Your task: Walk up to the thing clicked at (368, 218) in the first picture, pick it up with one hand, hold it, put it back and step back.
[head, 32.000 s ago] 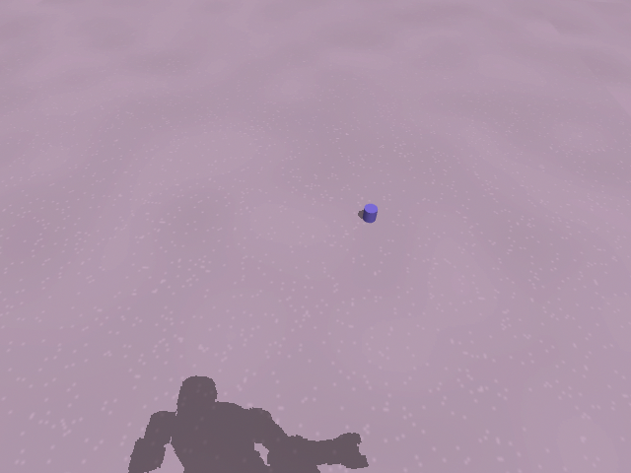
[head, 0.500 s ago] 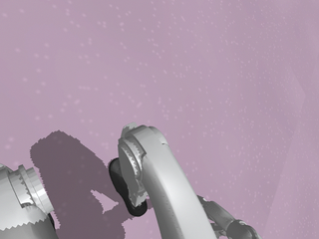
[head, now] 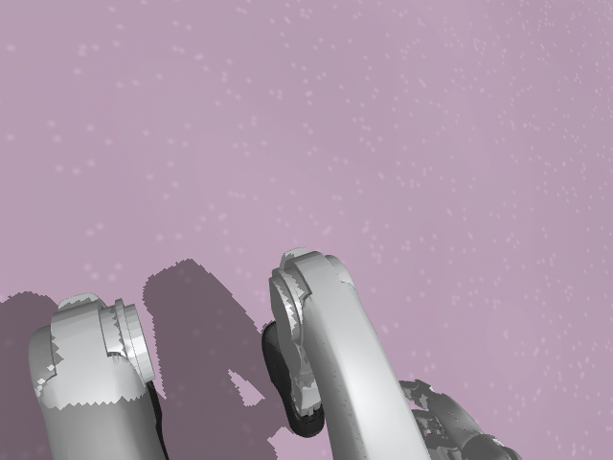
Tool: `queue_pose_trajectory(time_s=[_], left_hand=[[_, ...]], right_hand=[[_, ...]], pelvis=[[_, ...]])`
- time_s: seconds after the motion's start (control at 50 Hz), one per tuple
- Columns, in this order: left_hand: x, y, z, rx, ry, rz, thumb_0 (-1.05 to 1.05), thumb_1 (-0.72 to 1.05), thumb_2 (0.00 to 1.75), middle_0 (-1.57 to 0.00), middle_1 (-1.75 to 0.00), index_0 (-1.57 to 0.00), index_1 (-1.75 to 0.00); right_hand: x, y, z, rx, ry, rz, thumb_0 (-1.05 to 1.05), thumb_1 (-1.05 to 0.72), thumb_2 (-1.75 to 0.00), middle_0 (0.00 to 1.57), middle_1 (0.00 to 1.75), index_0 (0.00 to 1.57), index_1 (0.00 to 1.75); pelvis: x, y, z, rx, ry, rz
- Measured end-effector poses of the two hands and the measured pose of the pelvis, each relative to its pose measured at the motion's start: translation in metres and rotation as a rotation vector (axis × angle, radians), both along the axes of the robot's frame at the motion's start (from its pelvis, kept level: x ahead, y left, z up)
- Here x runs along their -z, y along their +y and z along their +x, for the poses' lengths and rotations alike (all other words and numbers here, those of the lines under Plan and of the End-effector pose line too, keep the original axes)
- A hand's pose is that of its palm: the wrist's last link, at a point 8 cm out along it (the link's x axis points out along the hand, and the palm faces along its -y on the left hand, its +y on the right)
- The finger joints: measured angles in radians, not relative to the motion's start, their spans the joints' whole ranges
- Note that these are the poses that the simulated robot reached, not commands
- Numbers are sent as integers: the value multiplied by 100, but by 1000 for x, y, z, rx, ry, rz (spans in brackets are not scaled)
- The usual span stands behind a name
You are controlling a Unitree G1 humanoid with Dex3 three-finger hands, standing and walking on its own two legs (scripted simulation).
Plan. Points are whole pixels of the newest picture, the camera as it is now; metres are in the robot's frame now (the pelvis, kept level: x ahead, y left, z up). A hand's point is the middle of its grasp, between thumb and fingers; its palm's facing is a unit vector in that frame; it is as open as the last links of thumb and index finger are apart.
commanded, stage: settle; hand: left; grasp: from above
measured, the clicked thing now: out of the picture +0.48 +0.36 -0.19
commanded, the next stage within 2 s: lift in 0.16 s
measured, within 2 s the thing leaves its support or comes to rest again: neither
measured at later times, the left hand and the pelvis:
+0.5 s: hand out of the picture +0.45 +0.35 -0.10, palm faces -0.44 -0.13 -0.89, open 6.0 cm; pelvis -0.01 +0.00 +0.03, yaw +3 degrees
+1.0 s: hand out of the picture +0.38 +0.34 +0.05, palm faces -0.41 -0.14 -0.90, open 6.2 cm; pelvis -0.01 +0.00 +0.13, yaw +7 degrees
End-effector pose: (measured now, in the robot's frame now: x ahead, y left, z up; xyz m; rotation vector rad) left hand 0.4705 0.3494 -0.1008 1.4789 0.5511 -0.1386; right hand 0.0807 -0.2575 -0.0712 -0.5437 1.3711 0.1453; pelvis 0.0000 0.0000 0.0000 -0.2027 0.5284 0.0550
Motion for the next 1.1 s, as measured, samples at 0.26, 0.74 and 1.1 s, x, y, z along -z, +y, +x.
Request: queue_pose_trajectory(time_s=[0.26, 0.74, 1.1], left_hand=[[-32, -4, 1, 13, 0, 18, -8, 34, 18, -78, -45, -116, -42], [-120, 2, -46, -10, 15, -25, -6, 35, 20, -74, -49, -110, -51], [-256, -13, -101, 3, -31, -44, -5, 35, 23, -70, -53, -106, -56]], right_hand=[[-4, -9, -15, 80, 18, -46, 1, -92, -90, 20, 30, 20, 30], [-42, -8, 10, 154, -46, -30, 1, -92, -91, 20, 30, 21, 30], [-131, 15, 65, 176, -237, 56, 1, -92, -90, 20, 30, 21, 30]], pelvis=[[-9, -3, -6, -16, 14, 20], [-67, -4, -7, -54, 66, 55], [-168, -3, -4, -85, 7, 94]])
